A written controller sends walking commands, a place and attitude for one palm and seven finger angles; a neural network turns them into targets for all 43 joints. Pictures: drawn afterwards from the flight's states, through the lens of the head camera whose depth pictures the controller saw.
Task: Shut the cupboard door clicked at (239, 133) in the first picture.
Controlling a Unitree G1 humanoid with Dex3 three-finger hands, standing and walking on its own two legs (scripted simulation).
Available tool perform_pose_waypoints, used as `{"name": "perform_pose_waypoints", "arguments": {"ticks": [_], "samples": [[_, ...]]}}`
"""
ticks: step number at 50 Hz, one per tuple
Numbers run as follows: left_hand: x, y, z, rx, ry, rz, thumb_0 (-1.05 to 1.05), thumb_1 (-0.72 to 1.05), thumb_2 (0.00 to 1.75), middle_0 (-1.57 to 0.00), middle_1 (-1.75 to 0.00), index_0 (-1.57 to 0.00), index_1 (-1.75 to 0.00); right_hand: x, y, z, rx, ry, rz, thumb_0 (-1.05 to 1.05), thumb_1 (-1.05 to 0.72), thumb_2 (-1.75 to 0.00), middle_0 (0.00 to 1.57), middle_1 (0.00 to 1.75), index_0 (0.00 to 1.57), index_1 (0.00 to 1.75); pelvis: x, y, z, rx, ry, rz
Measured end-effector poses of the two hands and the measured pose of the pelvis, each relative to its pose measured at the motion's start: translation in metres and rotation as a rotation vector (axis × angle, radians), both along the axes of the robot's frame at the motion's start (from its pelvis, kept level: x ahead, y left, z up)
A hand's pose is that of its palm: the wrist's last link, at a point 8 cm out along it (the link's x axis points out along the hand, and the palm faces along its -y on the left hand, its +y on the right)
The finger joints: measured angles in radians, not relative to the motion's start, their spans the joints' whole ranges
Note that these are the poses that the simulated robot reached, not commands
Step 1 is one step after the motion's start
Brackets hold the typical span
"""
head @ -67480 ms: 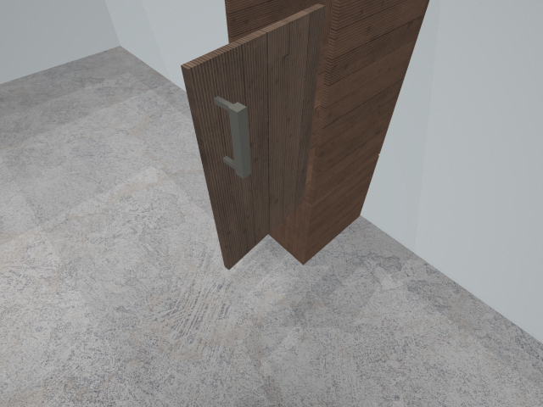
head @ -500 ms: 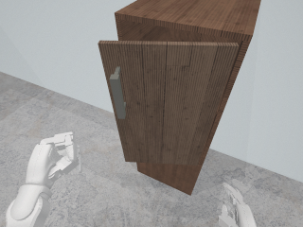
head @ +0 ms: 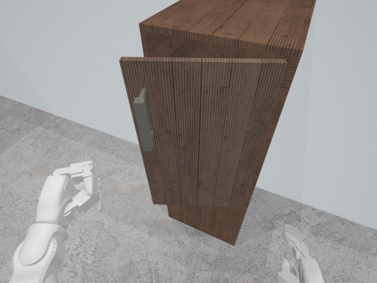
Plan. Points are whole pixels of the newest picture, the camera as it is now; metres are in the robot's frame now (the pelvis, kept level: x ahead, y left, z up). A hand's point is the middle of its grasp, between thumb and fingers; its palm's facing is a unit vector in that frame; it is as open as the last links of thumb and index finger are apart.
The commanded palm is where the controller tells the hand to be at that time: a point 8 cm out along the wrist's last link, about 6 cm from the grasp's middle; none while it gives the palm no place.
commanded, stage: bring the fist close to the handle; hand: left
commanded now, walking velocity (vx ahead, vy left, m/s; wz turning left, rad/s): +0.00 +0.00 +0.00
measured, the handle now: (146, 120) +0.44 +0.15 +0.12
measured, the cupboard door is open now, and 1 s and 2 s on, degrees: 22 22 18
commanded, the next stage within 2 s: push the door shut along its arc in 1.48 s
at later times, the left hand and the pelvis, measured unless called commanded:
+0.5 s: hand (119, 175) +0.28 +0.17 +0.13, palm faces +0.04 -1.00 -0.03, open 3.1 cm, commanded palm +0.25 +0.21 +0.13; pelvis +0.00 +0.01 +0.00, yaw -1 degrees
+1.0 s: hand (151, 151) +0.34 +0.12 +0.13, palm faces +0.04 -1.00 -0.03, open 3.1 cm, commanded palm +0.31 +0.17 +0.13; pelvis +0.00 +0.00 +0.00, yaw -1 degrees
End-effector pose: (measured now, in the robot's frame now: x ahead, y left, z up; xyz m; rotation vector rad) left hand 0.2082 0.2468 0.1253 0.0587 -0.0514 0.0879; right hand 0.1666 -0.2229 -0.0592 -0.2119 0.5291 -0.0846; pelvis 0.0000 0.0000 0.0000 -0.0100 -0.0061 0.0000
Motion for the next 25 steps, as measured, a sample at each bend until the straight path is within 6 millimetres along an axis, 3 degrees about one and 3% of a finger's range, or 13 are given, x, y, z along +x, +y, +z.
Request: {"name": "perform_pose_waypoints", "arguments": {"ticks": [9, 25], "samples": [[0.002, 0.003, -0.002, -0.009, 0.013, -0.001, 0.02, 0.9, 0.9, -1.3, -1.5, -1.3, -1.5, -0.001, 0.007, -0.004, 0.011, 0.008, 0.009, 0.02, -0.9, -0.89, 0.21, 0.3, 0.21, 0.3, -0.002, 0.002, 0.0, 0.0, -0.001, 0.003], [0.046, -0.028, 0.001, -0.03, 0.0, -0.052, 0.02, 0.9, 0.9, -1.3, -1.5, -1.3, -1.5, -0.007, 0.008, -0.007, 0.021, 0.039, -0.014, 0.02, -0.9, -0.89, 0.21, 0.3, 0.21, 0.3, -0.001, 0.006, 0.001, 0.006, 0.006, -0.009]]}}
